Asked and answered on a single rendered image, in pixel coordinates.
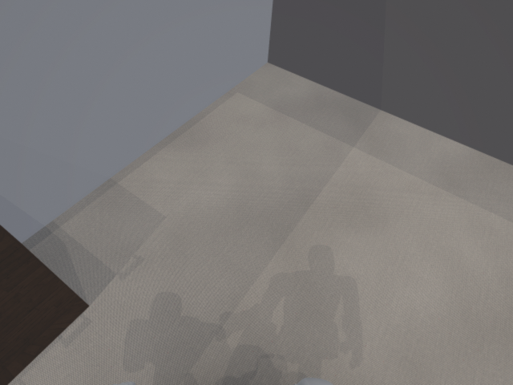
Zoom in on cabinet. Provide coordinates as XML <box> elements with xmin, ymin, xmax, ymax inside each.
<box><xmin>0</xmin><ymin>225</ymin><xmax>89</xmax><ymax>385</ymax></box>

